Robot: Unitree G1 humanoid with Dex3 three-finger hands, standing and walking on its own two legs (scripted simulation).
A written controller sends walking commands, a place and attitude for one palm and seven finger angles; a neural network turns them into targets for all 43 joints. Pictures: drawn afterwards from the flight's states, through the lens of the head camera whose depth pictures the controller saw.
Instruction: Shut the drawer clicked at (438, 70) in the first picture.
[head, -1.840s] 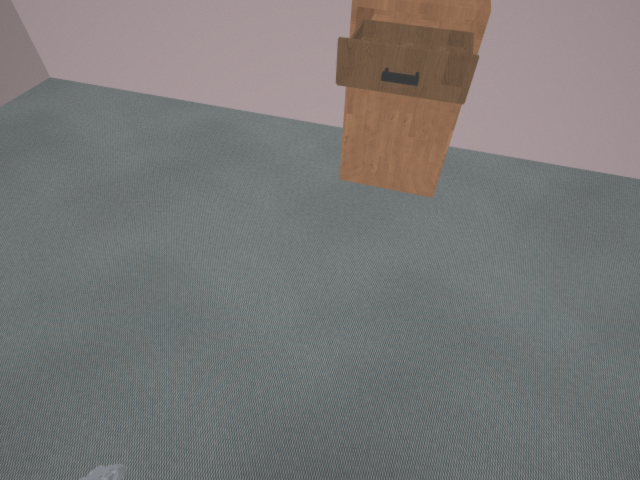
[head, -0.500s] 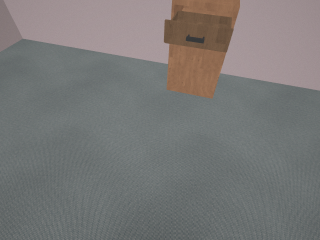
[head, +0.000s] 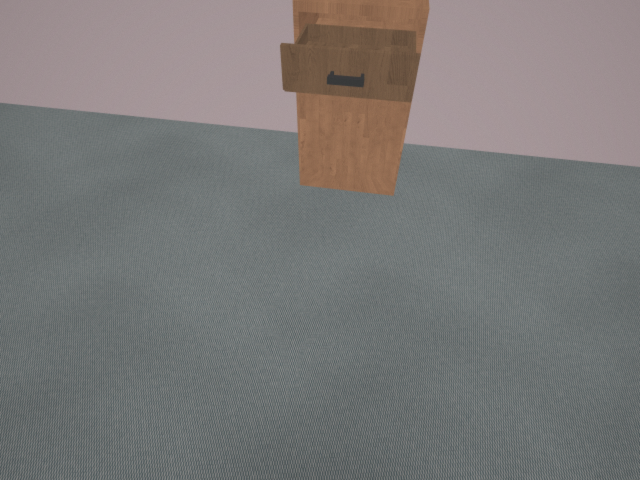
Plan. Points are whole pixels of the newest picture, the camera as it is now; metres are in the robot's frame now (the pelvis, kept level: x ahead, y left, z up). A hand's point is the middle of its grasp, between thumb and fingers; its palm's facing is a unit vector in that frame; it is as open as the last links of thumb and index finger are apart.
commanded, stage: walk to a spot facing it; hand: left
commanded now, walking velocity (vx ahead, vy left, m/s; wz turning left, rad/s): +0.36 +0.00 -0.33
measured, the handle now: (346, 78) +1.21 +0.01 -0.05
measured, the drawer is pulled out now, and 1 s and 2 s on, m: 0.30 0.30 0.30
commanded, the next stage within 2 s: turn to face it in 1.22 s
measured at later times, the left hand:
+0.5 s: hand out of the picture +0.10 +0.19 -0.18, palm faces +0.00 -0.99 -0.14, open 7.4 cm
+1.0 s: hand (294, 262) +0.56 +0.10 -0.16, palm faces -0.36 -0.91 -0.21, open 7.4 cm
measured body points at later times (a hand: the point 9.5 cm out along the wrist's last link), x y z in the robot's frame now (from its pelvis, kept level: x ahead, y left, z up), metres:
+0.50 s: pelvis +0.19 +0.02 -0.01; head +0.21 +0.04 +0.43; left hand +0.10 +0.24 -0.17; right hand +0.30 -0.21 -0.14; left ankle +0.31 +0.11 -0.73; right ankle +0.02 -0.09 -0.72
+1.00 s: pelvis +0.39 -0.03 -0.01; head +0.41 -0.06 +0.44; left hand +0.58 +0.15 -0.14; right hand +0.22 -0.21 -0.16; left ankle +0.31 +0.11 -0.72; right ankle +0.44 -0.15 -0.73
